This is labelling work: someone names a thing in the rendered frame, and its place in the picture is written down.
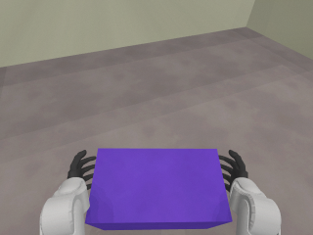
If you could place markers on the robot right forearm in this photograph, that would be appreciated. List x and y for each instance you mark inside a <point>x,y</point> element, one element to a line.
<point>256,214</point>

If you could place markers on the robot right hand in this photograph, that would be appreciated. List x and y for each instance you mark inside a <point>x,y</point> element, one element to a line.
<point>237,169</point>

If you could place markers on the carton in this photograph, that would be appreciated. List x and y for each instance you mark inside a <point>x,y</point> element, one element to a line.
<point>157,189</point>

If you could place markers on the robot left forearm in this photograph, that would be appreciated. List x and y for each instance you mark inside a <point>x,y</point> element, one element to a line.
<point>63,213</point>

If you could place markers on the robot left hand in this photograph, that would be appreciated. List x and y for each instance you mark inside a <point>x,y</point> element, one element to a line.
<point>76,168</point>

